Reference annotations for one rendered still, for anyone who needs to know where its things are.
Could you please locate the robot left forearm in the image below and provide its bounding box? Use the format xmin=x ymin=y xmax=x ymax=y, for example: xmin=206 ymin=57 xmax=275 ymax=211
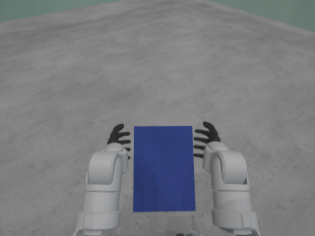
xmin=73 ymin=143 xmax=129 ymax=236

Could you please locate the carton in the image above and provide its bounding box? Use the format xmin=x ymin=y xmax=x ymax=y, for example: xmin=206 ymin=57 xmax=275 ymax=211
xmin=133 ymin=126 xmax=196 ymax=212

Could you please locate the left robot hand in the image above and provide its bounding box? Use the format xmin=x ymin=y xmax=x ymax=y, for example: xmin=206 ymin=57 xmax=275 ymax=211
xmin=107 ymin=124 xmax=131 ymax=159

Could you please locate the right robot hand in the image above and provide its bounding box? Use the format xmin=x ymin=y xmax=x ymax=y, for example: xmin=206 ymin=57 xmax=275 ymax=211
xmin=193 ymin=121 xmax=221 ymax=158

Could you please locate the robot right forearm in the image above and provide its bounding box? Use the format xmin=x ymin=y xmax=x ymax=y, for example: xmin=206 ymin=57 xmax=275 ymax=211
xmin=202 ymin=141 xmax=261 ymax=236

